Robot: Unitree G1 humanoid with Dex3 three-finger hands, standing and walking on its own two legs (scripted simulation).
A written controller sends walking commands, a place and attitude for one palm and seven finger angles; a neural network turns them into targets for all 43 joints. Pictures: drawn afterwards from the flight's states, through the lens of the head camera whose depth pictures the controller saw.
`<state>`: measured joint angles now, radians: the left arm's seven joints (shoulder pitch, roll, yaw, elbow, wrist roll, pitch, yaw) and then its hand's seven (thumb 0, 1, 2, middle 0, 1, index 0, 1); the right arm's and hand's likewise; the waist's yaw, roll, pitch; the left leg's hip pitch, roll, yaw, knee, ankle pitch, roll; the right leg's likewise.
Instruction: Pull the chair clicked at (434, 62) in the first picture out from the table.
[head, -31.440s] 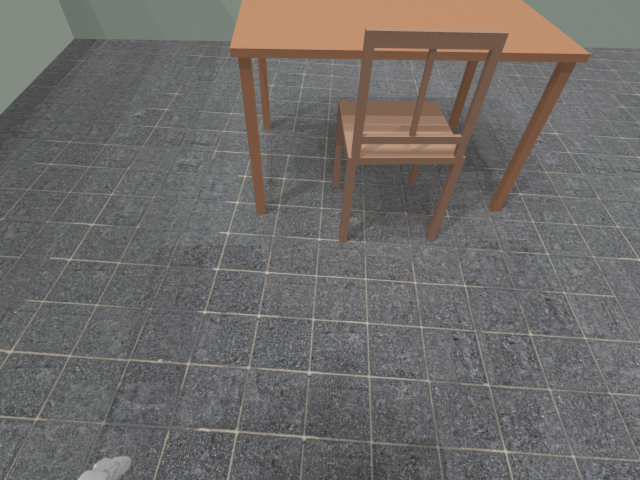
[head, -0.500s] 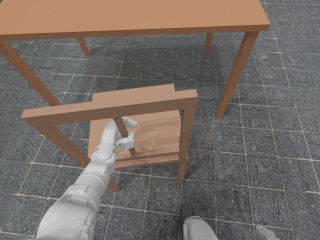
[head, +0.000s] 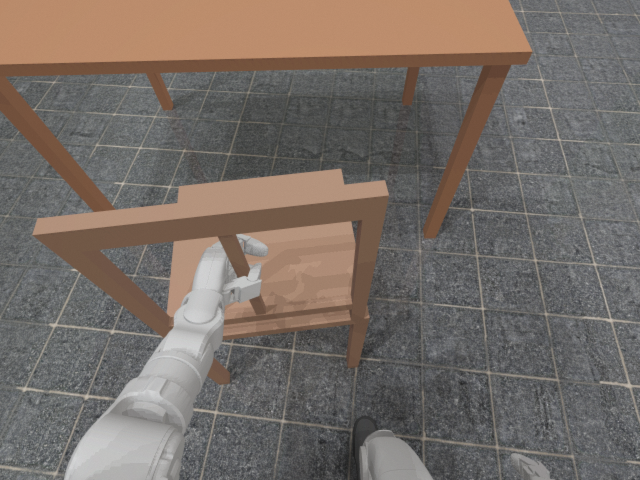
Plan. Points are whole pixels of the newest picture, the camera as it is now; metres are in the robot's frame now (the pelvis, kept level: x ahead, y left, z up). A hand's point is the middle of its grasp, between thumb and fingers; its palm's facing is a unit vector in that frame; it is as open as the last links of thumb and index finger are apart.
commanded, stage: step backward, pulling the chair out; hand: left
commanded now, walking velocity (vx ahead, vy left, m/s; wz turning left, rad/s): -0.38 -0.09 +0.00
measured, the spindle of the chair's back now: (246, 277) +0.40 +0.11 -0.09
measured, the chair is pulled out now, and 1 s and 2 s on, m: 0.30 0.34 0.38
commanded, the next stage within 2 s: none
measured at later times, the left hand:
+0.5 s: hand (252, 299) +0.35 +0.09 -0.05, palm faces -0.06 -0.98 -0.18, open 5.0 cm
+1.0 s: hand (248, 310) +0.33 +0.10 -0.05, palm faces -0.06 -0.98 -0.18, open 5.0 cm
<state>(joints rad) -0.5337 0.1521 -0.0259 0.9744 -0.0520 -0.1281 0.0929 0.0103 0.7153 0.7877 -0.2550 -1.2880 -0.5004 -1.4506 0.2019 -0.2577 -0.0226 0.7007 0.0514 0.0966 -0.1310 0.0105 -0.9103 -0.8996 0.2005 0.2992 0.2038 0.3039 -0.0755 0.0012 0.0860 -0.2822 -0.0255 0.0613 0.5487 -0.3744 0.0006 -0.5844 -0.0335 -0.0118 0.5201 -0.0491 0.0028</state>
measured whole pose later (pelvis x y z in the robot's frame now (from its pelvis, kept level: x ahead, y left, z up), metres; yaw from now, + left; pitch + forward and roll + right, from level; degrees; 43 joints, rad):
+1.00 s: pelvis -0.05 +0.00 +0.00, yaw +0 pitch +5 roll +2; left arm -0.53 0.16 0.00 0.96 -0.06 -0.14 0.08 0.02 0.73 0.79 -0.25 -1.25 -0.50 -1.45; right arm 0.20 -0.26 -0.03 0.71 0.04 0.08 -0.12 0.01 -0.91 -0.90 0.20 0.30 0.20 0.30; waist -0.07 0.00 0.10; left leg -0.27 -0.01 0.07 0.57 -0.39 0.00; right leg -0.57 -0.02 -0.02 0.54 -0.07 0.00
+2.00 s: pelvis -0.08 -0.03 +0.00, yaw +0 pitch +5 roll +2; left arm -0.50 0.17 0.04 0.98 -0.07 -0.16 0.07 0.03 0.72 0.80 -0.28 -1.23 -0.50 -1.45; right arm 0.24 -0.25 -0.04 0.72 0.02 0.06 -0.11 0.01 -0.91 -0.90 0.20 0.30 0.20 0.30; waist -0.06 0.02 0.09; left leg -0.24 0.02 0.06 0.55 -0.39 -0.03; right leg -0.48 0.01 -0.02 0.62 -0.21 -0.01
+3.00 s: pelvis -0.18 +0.01 +0.00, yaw -3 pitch +3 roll +1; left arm -0.51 0.18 0.03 0.88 -0.06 -0.14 0.07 0.02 0.75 0.80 -0.24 -1.20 -0.50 -1.45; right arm 0.16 -0.28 -0.05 0.72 0.03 0.05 -0.11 0.01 -0.91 -0.90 0.20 0.30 0.20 0.30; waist -0.09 0.01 0.15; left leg -0.29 0.03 0.00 0.56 -0.32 -0.03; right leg -0.49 0.03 0.00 0.57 -0.17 0.00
